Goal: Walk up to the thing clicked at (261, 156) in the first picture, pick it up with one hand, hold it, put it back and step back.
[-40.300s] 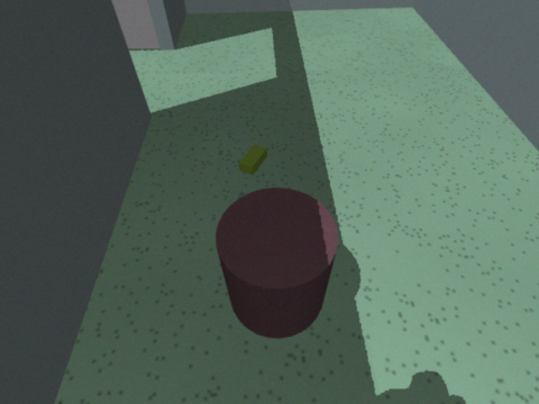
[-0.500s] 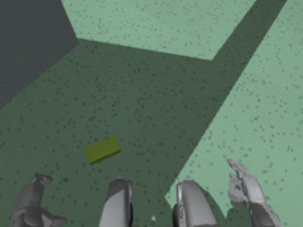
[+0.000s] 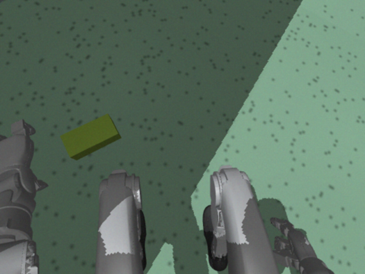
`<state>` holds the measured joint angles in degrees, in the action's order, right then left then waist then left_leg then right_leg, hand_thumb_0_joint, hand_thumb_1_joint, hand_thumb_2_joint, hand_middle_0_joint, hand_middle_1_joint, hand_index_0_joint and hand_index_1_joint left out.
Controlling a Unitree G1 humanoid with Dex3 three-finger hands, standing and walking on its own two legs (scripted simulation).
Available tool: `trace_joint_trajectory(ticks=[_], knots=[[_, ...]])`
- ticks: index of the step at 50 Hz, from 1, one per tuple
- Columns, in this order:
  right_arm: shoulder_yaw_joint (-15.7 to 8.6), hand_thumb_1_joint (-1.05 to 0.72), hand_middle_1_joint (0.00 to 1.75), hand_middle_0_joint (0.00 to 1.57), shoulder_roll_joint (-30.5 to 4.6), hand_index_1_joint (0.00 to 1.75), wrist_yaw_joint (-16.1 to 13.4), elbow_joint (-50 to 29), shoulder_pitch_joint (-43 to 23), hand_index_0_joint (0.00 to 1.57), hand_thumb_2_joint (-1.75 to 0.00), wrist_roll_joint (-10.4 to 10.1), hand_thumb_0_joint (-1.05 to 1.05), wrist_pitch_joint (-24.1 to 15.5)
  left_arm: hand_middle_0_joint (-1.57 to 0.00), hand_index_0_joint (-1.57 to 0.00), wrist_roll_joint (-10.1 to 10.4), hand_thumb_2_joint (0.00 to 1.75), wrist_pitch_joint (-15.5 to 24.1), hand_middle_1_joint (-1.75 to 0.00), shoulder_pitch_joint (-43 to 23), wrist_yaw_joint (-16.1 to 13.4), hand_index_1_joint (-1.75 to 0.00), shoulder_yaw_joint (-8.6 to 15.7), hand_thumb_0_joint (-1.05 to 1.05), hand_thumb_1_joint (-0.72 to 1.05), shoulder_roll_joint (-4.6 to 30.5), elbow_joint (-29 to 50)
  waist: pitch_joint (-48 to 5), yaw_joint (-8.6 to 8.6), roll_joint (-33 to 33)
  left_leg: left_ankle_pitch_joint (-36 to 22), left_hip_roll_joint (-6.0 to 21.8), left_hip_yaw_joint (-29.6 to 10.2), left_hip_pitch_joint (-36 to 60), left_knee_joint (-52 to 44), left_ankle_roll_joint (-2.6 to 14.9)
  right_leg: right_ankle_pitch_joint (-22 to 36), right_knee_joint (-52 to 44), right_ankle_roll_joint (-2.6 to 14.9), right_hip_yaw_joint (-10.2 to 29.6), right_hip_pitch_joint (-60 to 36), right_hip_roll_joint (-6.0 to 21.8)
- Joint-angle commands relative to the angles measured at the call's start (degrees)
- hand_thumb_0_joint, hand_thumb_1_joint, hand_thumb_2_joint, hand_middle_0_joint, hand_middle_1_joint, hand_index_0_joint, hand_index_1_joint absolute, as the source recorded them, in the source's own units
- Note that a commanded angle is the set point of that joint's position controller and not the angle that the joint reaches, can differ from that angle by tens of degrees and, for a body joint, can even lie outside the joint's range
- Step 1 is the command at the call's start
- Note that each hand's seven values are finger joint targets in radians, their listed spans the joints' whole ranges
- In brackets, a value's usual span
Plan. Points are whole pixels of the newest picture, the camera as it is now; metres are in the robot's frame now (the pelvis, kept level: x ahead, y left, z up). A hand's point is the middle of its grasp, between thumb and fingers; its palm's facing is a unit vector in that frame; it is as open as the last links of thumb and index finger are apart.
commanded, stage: rise first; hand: left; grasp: from above
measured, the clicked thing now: (92, 137) +0.48 +0.30 -0.38
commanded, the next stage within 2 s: none
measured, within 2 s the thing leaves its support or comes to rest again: neither
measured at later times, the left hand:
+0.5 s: hand (49, 151) +0.39 +0.36 -0.22, palm faces -0.34 -0.22 -0.91, open 14.1 cm
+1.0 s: hand (58, 145) +0.42 +0.36 -0.26, palm faces -0.35 -0.22 -0.91, open 13.8 cm
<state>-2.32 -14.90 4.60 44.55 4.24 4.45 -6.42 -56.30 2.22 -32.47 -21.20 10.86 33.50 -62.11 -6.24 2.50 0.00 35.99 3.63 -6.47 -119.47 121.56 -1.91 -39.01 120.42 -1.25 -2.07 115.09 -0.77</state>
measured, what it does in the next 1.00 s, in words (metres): lowers itself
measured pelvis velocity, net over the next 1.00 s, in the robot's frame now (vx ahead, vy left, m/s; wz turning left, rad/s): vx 0.01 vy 0.01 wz -0.06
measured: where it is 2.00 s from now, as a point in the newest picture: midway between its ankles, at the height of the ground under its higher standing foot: (176, 249)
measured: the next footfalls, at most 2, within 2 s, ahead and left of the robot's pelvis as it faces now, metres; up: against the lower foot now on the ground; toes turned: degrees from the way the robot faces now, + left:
none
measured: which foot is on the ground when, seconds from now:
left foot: down 0.00-1.00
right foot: down 0.00-1.00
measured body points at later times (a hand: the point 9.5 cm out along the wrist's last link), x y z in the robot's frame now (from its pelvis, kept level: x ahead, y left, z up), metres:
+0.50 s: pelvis +0.00 +0.01 -0.06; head +0.22 +0.06 +0.33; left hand +0.41 +0.37 -0.17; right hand +0.09 -0.26 -0.18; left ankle +0.10 +0.14 -0.38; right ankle +0.09 -0.13 -0.38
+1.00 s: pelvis +0.01 +0.01 -0.09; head +0.26 +0.06 +0.28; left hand +0.43 +0.36 -0.21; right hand +0.08 -0.26 -0.21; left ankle +0.10 +0.14 -0.38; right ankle +0.09 -0.13 -0.38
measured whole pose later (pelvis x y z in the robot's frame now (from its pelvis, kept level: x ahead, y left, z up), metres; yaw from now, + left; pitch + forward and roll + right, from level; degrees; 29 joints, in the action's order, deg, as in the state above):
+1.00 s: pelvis +0.01 +0.01 -0.09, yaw -4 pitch +32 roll -7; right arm 2.0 -15.5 11.1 46.7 5.1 8.6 -7.5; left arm -61.4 4.1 -47.5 -26.5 16.8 42.4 -81.9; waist -0.5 8.7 1.9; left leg 38.8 3.0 -10.3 -133.5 139.1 -2.1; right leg -41.2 135.9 -2.5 -3.5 127.7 -2.3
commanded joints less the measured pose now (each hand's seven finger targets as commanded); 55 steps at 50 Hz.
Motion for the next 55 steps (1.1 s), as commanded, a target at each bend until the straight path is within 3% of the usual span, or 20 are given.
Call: trace_joint_trajectory(ticks=[1, 4, 6, 7, 11, 18, 23, 24, 33, 39, 45, 50, 52, 55], knots=[[-3.5, -0.89, 0.30, 0.20, -11.0, 0.30, -0.9, -3.0, 7.8, 0.20, -0.90, 0.3, 0.00, -1.4, -0.07, -0.08, -2.6, 1.00, 1.3, -1.06, -13.6, -2.7, -1.05, 3.4, 0.00, -0.54, 19.2, 3.3, -35.7, 0.00, -6.3, -0.6, -2.2, 5.2, 25.3, -11.4, 3.15, 1.3, -14.4, 3.14, -3.4, -14.1, -1.6], [-3.0, -0.89, 0.30, 0.20, -10.9, 0.30, -0.7, -2.7, 8.3, 0.20, -0.90, 0.6, 0.00, -1.1, -0.07, -0.07, -3.8, 1.01, 1.8, -1.04, -15.6, -3.4, -1.04, 2.6, 0.00, -0.55, 19.3, 0.1, -33.3, 1.09, -8.4, 0.9, -2.2, 4.8, 23.5, -10.4, 2.99, 0.5, -12.3, 3.36, -4.1, -11.1, -1.6], [-3.0, -0.88, 0.30, 0.20, -11.6, 0.30, -0.6, -2.1, 8.9, 0.20, -0.90, 0.9, 0.00, -1.1, -0.07, -0.07, -4.3, 1.01, 1.8, -1.03, -17.3, -4.3, -1.03, 4.4, 0.00, -0.56, 21.4, -1.2, -33.7, 1.12, -7.9, 0.3, -2.0, 4.1, 24.1, -9.6, 3.03, 1.6, -10.7, 3.40, -4.7, -9.1, -1.4], [-2.7, -0.89, 0.30, 0.20, -11.5, 0.30, -0.4, -1.7, 9.4, 0.20, -0.90, 1.1, 0.00, -1.1, -0.07, -0.07, -4.6, 1.01, 1.7, -1.04, -17.5, -4.6, -1.04, 3.9, 0.00, -0.56, 20.7, -2.2, -34.2, 1.05, -9.9, -0.9, -2.0, 4.2, 24.6, -9.3, 2.82, 2.9, -9.8, 3.47, -4.9, -8.5, -1.3], [-2.2, -0.89, 0.30, 0.20, -11.9, 0.30, 0.0, -0.9, 10.1, 0.20, -0.90, 1.6, 0.00, -1.3, -0.07, -0.07, -4.1, 1.00, 0.9, -1.04, -22.1, -6.2, -1.04, 3.8, 0.00, -0.55, 20.5, -5.1, -33.5, 2.70, -11.5, -0.8, -1.7, 4.0, 23.7, -7.6, 2.76, 3.5, -8.2, 3.52, -5.4, -5.3, -1.4], [-1.6, -0.89, 0.30, 0.20, -12.5, 0.30, 1.1, 0.6, 11.5, 0.20, -0.90, 2.4, 0.00, -2.1, -0.08, -0.08, -3.6, 1.00, -1.7, -1.03, -26.2, -8.5, -1.03, 4.1, 0.00, -0.56, 20.7, -9.1, -34.0, 4.02, -14.4, -2.8, -1.3, 3.7, 23.6, -5.6, 2.60, 6.3, -5.2, 3.48, -6.1, -3.0, -1.3], [-0.8, -0.89, 0.30, 0.20, -12.4, 0.30, 2.3, 1.4, 12.3, 0.20, -0.90, 2.9, 0.00, -2.6, -0.09, -0.09, -3.7, 0.98, -1.9, -1.03, -27.9, -8.0, -1.03, 4.1, 0.00, -0.54, 21.6, -12.1, -34.0, 4.94, -12.7, -4.5, -1.4, 4.5, 19.9, -2.2, 3.18, 7.9, -3.9, 3.17, -6.0, -4.8, -1.5], [-0.7, -0.90, 0.30, 0.20, -12.3, 0.30, 2.5, 1.5, 12.0, 0.20, -0.90, 2.7, 0.00, -2.7, -0.10, -0.10, -3.8, 0.98, -1.9, -1.02, -27.3, -7.8, -1.02, 4.5, 0.00, -0.54, 22.5, -12.8, -34.4, 4.15, -12.4, -4.5, -1.4, 4.4, 20.1, -2.0, 3.09, 7.8, -3.6, 3.33, -5.9, -4.6, -1.7], [0.1, -0.90, 0.30, 0.20, -12.5, 0.30, 4.4, 1.6, 12.2, 0.20, -0.90, 3.3, 0.00, -2.7, -0.11, -0.12, -4.3, 0.95, -0.1, -1.03, -28.4, -6.9, -1.02, 4.5, 0.00, -0.52, 23.3, -14.6, -33.6, 5.11, -12.2, -5.3, -1.5, 4.5, 17.2, 1.4, 3.38, 8.9, -1.3, 3.11, -6.3, -4.5, -2.1], [0.3, -0.90, 0.30, 0.20, -13.2, 0.30, 5.1, 1.6, 12.6, 0.20, -0.90, 3.6, 0.00, -2.3, -0.13, -0.14, -4.7, 0.93, 1.7, -1.01, -28.6, -6.7, -1.00, 6.3, 0.00, -0.50, 26.7, -13.4, -34.3, 5.07, -12.0, -5.5, -1.6, 4.5, 15.4, 3.2, 3.50, 9.4, -0.4, 2.97, -6.5, -5.9, -2.4], [0.3, -0.90, 0.30, 0.20, -13.4, 0.30, 5.6, 1.7, 13.1, 0.20, -0.90, 3.8, 0.00, -1.9, -0.14, -0.14, -4.7, 0.93, 2.3, -0.99, -27.9, -7.3, -0.99, 7.2, 0.00, -0.49, 26.6, -12.6, -34.9, 5.40, -12.1, -8.0, -1.4, 4.2, 16.0, 4.7, 3.42, 12.1, 0.7, 2.69, -7.0, -6.3, -2.5], [0.7, -0.90, 0.30, 0.20, -13.9, 0.30, 6.0, 1.5, 12.7, 0.20, -0.90, 4.0, 0.00, -1.7, -0.13, -0.14, -5.0, 0.92, 2.0, -1.00, -28.3, -7.5, -0.99, 6.7, 0.00, -0.49, 26.3, -13.1, -34.2, 5.82, -14.7, -7.9, -1.2, 3.7, 17.0, 4.8, 3.08, 12.0, 1.8, 2.91, -7.6, -4.6, -2.7], [0.7, -0.90, 0.30, 0.20, -14.3, 0.30, 6.2, 1.3, 12.6, 0.20, -0.90, 4.1, 0.00, -1.6, -0.14, -0.14, -4.9, 0.92, 1.9, -0.99, -28.5, -8.0, -0.98, 7.5, 0.00, -0.49, 27.1, -13.0, -33.3, 5.87, -14.3, -7.1, -1.3, 3.6, 16.1, 4.6, 3.17, 11.2, 1.8, 2.89, -7.8, -4.1, -2.6], [0.8, -0.90, 0.30, 0.20, -14.2, 0.30, 6.3, 1.2, 12.1, 0.20, -0.90, 4.1, 0.00, -1.6, -0.13, -0.13, -4.7, 0.92, 1.8, -1.00, -28.6, -7.9, -1.00, 6.6, 0.00, -0.50, 26.5, -14.2, -32.2, 6.32, -13.6, -6.3, -1.2, 3.5, 15.1, 5.3, 3.32, 10.7, 1.6, 2.83, -7.7, -3.8, -2.7]])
